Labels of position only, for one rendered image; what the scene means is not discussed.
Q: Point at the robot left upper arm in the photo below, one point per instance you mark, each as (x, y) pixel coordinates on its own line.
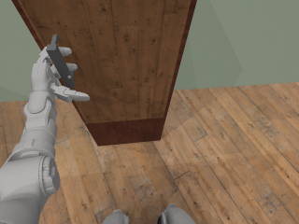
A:
(25, 186)

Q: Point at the robot thigh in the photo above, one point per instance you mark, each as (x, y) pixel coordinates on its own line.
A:
(117, 218)
(175, 215)

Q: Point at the handle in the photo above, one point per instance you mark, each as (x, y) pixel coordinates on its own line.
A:
(59, 62)

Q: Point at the left robot thigh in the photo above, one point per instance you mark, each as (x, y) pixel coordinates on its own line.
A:
(117, 218)

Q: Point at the left robot forearm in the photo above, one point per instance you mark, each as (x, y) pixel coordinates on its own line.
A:
(40, 130)

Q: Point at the cupboard door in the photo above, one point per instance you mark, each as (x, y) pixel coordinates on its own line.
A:
(126, 51)

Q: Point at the right robot thigh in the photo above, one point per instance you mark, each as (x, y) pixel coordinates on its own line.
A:
(175, 215)

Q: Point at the left robot hand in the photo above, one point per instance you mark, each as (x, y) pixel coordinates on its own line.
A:
(43, 75)

